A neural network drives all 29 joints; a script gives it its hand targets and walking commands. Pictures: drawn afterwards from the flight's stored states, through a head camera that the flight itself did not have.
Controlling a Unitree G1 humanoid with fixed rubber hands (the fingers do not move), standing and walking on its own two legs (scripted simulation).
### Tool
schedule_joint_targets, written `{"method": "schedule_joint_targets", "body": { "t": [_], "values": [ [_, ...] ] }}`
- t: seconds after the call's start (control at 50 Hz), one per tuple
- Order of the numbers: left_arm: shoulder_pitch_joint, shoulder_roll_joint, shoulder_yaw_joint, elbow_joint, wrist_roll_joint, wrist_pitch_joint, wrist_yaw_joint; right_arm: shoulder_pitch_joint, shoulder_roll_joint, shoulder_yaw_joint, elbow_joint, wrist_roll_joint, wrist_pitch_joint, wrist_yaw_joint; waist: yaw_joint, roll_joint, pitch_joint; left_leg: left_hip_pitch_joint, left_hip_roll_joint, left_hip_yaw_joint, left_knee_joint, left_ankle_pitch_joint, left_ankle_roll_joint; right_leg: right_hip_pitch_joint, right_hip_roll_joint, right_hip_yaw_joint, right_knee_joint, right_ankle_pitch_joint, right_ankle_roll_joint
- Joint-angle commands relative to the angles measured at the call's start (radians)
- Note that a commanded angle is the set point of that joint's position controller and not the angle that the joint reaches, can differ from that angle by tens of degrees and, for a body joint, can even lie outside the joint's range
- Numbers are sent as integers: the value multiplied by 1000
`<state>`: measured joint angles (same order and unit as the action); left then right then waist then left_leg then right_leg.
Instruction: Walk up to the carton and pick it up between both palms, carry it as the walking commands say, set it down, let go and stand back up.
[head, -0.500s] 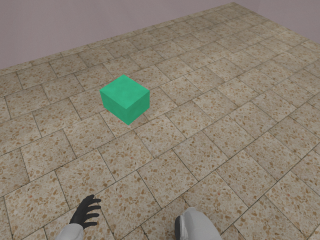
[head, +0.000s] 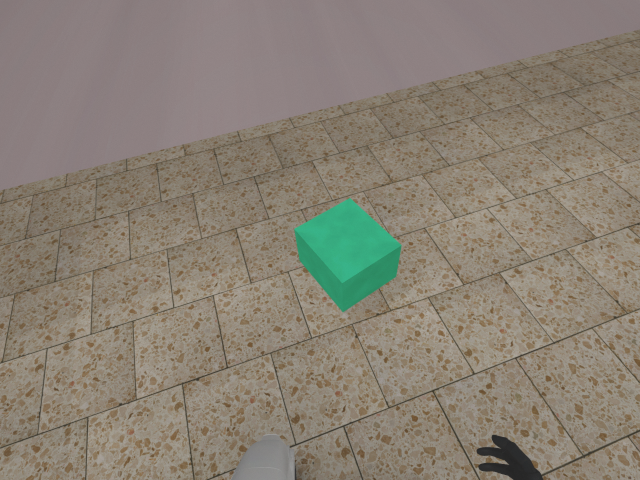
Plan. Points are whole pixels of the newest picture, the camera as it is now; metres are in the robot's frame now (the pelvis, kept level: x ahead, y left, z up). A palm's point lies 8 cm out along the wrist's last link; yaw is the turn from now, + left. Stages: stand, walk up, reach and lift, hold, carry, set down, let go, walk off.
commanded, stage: walk up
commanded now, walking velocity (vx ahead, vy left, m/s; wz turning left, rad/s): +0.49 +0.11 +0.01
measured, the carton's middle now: (346, 253) +0.93 +0.02 -0.68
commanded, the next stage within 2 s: none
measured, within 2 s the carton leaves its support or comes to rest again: neither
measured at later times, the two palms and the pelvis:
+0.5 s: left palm (190, 310) +0.39 +0.29 -0.13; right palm (499, 478) +0.15 -0.19 -0.11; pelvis +0.24 +0.05 +0.00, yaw +1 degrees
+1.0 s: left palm (187, 316) +0.37 +0.28 -0.11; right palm (467, 268) +0.50 -0.22 -0.15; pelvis +0.42 +0.03 +0.00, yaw +0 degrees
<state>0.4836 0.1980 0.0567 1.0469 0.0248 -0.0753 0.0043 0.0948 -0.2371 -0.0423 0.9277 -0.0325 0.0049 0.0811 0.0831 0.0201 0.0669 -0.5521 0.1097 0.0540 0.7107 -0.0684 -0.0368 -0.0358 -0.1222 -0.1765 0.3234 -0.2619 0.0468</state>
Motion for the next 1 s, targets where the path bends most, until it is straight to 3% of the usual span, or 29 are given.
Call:
{"method": "schedule_joint_targets", "body": {
  "t": [0.0, 0.02, 0.04, 0.08, 0.1, 0.12, 0.14, 0.16, 0.2, 0.22, 0.24, 0.28, 0.38, 0.52, 0.54, 0.56, 0.58, 0.6, 0.62, 0.64, 0.66, 0.68, 0.72, 0.74, 0.78, 0.84, 0.94, 0.98],
  "values": [
    [-24, 169, 23, -50, 2, -10, -6, -98, -13, 5, -60, 8, -23, -1, -22, -262, 68, 105, -20, 65, -121, -38, 1, -117, -170, 87, -187, 116, -112],
    [-14, 161, 19, -41, 3, -7, -7, -93, -16, 7, -60, 2, -35, -7, -30, -283, 49, 155, -17, 67, -132, -61, 5, -113, -158, 82, -169, 66, -117],
    [-15, 160, 17, -40, 1, -4, -6, -63, -27, 3, -45, -1, -41, -12, -43, -239, 37, 204, -22, 77, -154, -78, 6, -122, -171, 89, -136, 51, -119],
    [-22, 165, 12, -51, -6, 1, -7, 101, -84, -17, 23, -11, -56, -29, -113, -77, -57, 428, -63, 111, -235, -121, 22, -163, -138, 45, 111, 175, -101],
    [-15, 140, 2, -65, -6, -1, -7, 253, -147, -38, 71, -18, -69, -41, -173, 46, -165, 629, -13, 25, -228, -189, 51, -261, -84, 19, 367, 159, -76],
    [-28, 62, -10, -101, -8, -7, -6, 374, -263, -64, 79, -36, -75, -56, -233, 322, -229, 771, 259, -402, -381, -381, 135, -546, 36, 13, 707, -225, -36],
    [-26, 101, 9, -113, 4, -3, -1, 438, -311, -73, 75, -9, -72, -61, -237, 257, -288, 806, 399, -674, -508, -449, 195, -655, 47, 139, 876, -318, -54],
    [-72, 142, 18, -104, 13, 3, -3, 368, -267, -59, 66, 1, -75, -63, -196, 112, -214, 723, 381, -626, -495, -347, 175, -669, 0, 216, 937, -228, -58],
    [-83, 79, 0, -91, -1, 10, -14, 209, -144, -33, 42, 7, -91, -64, -99, 79, -79, 511, 244, -392, -479, -107, 146, -602, -52, 216, 885, -35, -50],
    [-74, 63, -4, -79, -1, 21, -19, 176, -103, -24, 38, 9, -98, -66, -76, 115, -69, 460, 204, -310, -487, -33, 132, -562, -59, 207, 856, 0, -37],
    [-68, 57, -2, -70, 3, 33, -25, 184, -86, -17, 44, 9, -105, -68, -68, 140, -72, 437, 183, -256, -490, 42, 130, -532, -46, 187, 849, 23, -28],
    [-116, 68, 6, -74, 8, 53, -33, 231, -78, -13, 58, 9, -116, -68, -70, 125, -65, 440, 170, -194, -493, 122, 131, -542, -35, 170, 821, 65, -18],
    [-343, 72, 9, -141, 7, 75, -56, 346, -91, -19, 76, 9, -114, -79, -113, 112, 13, 501, 184, -136, -532, 127, 142, -662, -32, 145, 675, 175, -2],
    [-534, 62, -8, -193, -10, 57, -67, 389, -123, -32, 91, 6, -102, -90, -159, 159, 81, 519, 169, -47, -565, 95, 127, -512, 10, 63, 305, 218, -15],
    [-524, 51, -10, -196, -11, 49, -63, 386, -97, -26, 110, 6, -92, -92, -147, 212, 64, 509, 128, -2, -552, 35, 127, -452, 21, 54, 271, 172, -25],
    [-497, 61, -5, -187, -8, 43, -54, 398, -94, -25, 122, 4, -83, -96, -140, 196, 56, 505, 126, -8, -521, 55, 127, -401, 37, 35, 260, 137, -26],
    [-453, 71, 2, -175, -6, 37, -43, 400, -99, -24, 132, 7, -78, -101, -119, 149, 41, 495, 126, -12, -462, 120, 119, -331, 44, 28, 236, 136, -25],
    [-371, 84, 9, -151, -3, 27, -30, 389, -105, -24, 137, 13, -74, -103, -76, 84, 4, 465, 103, 12, -339, 210, 104, -206, 56, 13, 172, 158, -25],
    [-241, 119, 22, -105, 3, 15, -16, 388, -94, -20, 135, 19, -73, -102, -31, 1, -77, 394, 57, 30, -145, 222, 85, -18, 56, 10, 140, 175, -41],
    [-104, 196, 42, -79, 21, 5, -6, 413, -54, -10, 113, 20, -78, -102, 3, -146, -187, 236, 2, 61, 111, -40, 50, 156, -140, 226, 138, 331, -82],
    [14, 311, 64, -65, 4, 12, 5, 480, -18, -12, 98, 33, -73, -105, 32, -335, -318, 9, -108, 21, 406, -524, 27, 291, -435, 637, 25, 455, -208],
    [19, 317, 78, -51, -18, 22, 8, 475, -68, -41, 103, 27, -55, -107, -20, -183, -330, 19, -58, -104, 528, -522, 31, 218, -456, 734, -17, 497, -209],
    [-160, 196, 51, -77, -5, 18, 17, 401, -46, -37, 109, 10, -42, -96, -67, -112, -154, 56, 5, -108, 509, -349, 11, 0, -347, 471, -5, 595, -174],
    [-197, 145, 39, -76, -7, 17, 20, 383, -17, -35, 105, 14, -27, -92, -85, -137, -115, 79, 26, -98, 471, -297, 0, -82, -278, 360, -21, 582, -149],
    [-228, 120, 27, -81, -3, 18, 14, 387, -5, -28, 106, 11, 4, -77, -109, -193, -98, 132, 1, -64, 445, -239, -4, -172, -220, 257, -37, 540, -125],
    [-168, 129, 28, -76, 0, 13, 12, 309, -11, -28, 83, 2, 25, -65, -96, -191, -86, 98, -14, -41, 398, -185, -3, -195, -216, 221, -58, 475, -137],
    [-116, 157, 32, -80, 7, 25, 17, 138, -17, -18, 21, -4, 33, -38, -58, -224, -13, 57, -6, -18, 154, -146, -21, -227, -206, 225, -175, -13, -138],
    [-107, 166, 35, -74, 10, 29, 15, 98, -6, -9, 10, -4, 26, -30, -46, -241, 5, 98, -14, 4, 45, -144, -26, -238, -200, 214, -196, -86, -133]
  ]
}}
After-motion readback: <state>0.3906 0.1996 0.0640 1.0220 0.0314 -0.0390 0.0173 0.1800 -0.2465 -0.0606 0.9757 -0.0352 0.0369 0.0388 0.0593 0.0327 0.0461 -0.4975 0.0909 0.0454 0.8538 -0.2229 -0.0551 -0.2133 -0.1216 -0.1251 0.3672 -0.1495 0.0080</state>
